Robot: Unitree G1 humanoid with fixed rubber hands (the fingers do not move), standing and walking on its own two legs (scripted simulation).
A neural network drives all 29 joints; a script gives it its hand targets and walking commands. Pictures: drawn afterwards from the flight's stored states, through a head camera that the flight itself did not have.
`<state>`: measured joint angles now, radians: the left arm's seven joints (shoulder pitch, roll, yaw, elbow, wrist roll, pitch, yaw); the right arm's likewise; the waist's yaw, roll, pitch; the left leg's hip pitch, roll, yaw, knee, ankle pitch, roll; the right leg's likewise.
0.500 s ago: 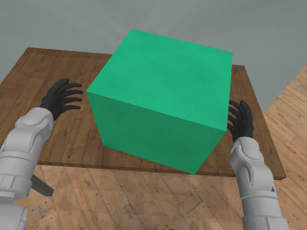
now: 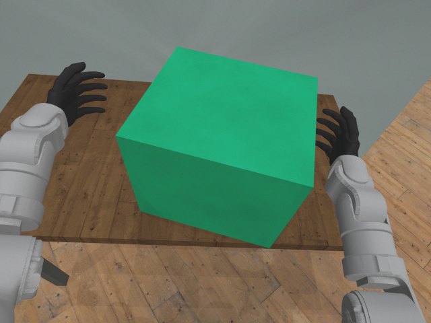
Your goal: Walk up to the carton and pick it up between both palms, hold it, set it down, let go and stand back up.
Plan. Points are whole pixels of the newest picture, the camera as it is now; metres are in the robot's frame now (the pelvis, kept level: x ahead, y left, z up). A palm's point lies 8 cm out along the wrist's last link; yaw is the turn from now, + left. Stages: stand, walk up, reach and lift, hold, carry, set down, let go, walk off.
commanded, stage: reach and lift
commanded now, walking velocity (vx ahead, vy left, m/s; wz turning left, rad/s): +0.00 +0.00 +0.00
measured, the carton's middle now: (223, 148) +0.48 -0.02 +0.01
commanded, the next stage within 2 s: none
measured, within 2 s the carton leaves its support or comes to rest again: neither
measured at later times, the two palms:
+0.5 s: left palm (68, 97) +0.45 +0.26 +0.16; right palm (352, 152) +0.39 -0.23 +0.13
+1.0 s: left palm (92, 139) +0.44 +0.24 +0.07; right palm (336, 176) +0.39 -0.24 +0.05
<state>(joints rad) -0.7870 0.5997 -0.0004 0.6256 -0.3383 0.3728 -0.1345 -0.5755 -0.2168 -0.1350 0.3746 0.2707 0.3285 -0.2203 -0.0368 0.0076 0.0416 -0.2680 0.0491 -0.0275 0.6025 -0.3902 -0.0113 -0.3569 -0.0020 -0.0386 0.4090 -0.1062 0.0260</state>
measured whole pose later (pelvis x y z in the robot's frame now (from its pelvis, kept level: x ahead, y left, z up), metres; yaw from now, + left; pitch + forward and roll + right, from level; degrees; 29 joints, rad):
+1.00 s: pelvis +0.01 -0.01 +0.00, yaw +1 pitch +9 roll -1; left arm -0.88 0.50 -0.14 1.35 -0.41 -0.21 -0.13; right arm -0.70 -0.20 -0.09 0.96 0.25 -0.04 -0.17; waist -0.10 0.01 -0.04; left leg -0.37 0.02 -0.04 0.60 -0.39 -0.01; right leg -0.50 -0.03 -0.04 0.51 -0.16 0.03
